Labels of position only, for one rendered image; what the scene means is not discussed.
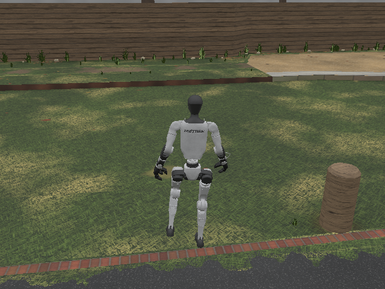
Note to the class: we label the right robot forearm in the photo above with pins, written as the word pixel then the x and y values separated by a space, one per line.
pixel 222 157

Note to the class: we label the left robot hand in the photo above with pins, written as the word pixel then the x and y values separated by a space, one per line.
pixel 159 171

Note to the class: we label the right robot hand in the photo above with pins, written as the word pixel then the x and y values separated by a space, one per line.
pixel 224 167

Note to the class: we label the robot left upper arm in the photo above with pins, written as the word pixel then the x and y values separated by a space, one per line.
pixel 175 126

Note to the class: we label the left robot shin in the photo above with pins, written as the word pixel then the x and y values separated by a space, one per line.
pixel 172 209

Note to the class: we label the robot right upper arm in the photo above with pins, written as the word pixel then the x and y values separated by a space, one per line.
pixel 213 128

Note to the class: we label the robot right foot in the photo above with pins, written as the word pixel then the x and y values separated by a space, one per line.
pixel 199 242

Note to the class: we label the left robot forearm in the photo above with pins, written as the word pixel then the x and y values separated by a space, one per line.
pixel 162 158

